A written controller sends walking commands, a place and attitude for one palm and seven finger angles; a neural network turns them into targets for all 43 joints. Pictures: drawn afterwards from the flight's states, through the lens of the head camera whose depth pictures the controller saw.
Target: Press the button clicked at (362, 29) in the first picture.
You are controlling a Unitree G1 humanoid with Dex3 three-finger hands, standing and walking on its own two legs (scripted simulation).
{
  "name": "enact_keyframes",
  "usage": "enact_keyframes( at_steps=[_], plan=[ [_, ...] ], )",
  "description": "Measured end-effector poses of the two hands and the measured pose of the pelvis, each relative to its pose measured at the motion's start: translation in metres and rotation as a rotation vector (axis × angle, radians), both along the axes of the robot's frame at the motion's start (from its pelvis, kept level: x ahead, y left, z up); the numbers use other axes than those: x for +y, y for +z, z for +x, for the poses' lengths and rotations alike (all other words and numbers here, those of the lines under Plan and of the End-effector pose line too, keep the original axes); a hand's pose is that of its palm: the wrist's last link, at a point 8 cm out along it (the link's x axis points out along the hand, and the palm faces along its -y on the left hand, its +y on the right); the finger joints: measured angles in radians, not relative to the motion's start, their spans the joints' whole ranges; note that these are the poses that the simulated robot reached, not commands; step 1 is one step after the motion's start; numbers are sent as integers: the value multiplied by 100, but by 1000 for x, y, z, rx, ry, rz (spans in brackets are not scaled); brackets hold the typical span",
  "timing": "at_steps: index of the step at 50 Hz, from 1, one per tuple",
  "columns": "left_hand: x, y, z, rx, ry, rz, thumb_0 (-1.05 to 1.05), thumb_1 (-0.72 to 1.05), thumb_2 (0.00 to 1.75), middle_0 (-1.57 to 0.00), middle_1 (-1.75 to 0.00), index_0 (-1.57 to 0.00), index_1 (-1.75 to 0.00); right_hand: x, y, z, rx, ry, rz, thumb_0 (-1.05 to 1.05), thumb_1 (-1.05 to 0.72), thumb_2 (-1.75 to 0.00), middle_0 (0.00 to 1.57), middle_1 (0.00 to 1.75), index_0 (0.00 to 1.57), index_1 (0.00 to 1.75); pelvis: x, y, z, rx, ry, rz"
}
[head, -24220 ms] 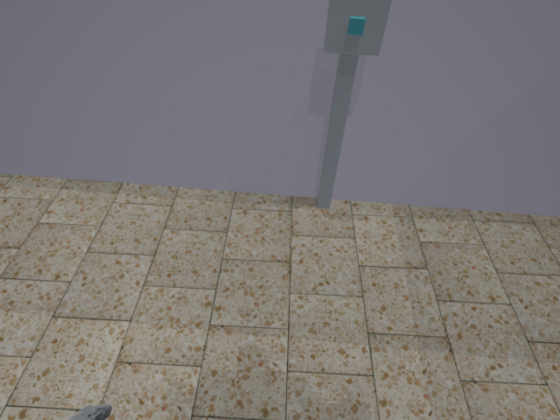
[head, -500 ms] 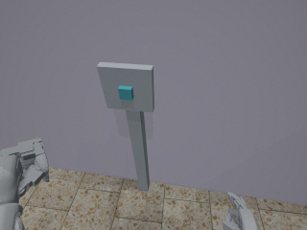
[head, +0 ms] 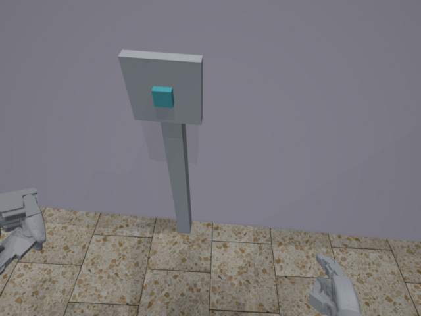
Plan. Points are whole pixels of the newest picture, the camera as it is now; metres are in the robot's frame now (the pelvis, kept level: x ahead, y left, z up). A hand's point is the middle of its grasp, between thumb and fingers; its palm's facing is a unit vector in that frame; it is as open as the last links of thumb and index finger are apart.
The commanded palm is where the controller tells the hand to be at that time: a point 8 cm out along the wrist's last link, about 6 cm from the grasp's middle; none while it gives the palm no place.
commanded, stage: step back with the hand held close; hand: left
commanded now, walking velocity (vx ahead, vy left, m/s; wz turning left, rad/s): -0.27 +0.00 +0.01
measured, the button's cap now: (163, 96) +0.56 +0.15 +0.10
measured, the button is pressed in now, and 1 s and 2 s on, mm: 0 0 0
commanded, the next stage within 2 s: stop stepping back and stand still in 0.80 s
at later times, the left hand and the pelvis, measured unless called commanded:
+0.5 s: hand out of the picture +0.12 +0.25 +0.17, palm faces +0.38 -0.80 -0.46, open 3.1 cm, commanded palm +0.06 +0.28 +0.18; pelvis -0.07 +0.00 -0.01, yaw +1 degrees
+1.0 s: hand out of the picture +0.01 +0.24 +0.17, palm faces +0.28 -0.86 -0.43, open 3.1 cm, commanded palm -0.05 +0.29 +0.18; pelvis -0.19 +0.01 +0.00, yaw -1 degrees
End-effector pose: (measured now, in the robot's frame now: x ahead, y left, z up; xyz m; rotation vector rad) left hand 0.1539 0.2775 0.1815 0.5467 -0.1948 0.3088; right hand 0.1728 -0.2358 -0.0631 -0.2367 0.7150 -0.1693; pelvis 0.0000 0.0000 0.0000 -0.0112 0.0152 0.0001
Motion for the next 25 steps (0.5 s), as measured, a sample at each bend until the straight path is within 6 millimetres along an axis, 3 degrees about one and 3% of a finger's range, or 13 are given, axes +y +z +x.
enact_keyframes(
  at_steps=[9,18,25],
  plan=[
    [4,-1,-36,-94,13,-13,2,89,90,-131,-150,-131,-150,9,-5,-32,-13,32,-19,1,-90,-90,20,30,20,30,4,-8,-28,-2,8,-21],
    [20,3,-51,-141,5,13,2,89,90,-131,-150,-131,-150,16,-8,-73,31,7,-44,1,-90,-90,20,30,20,30,13,-6,-48,-2,45,-52],
    [10,6,-72,-125,-17,36,2,89,90,-131,-150,-131,-150,21,-12,-78,30,76,-16,1,-90,-90,21,30,20,30,2,-6,-68,74,16,-23]
  ],
)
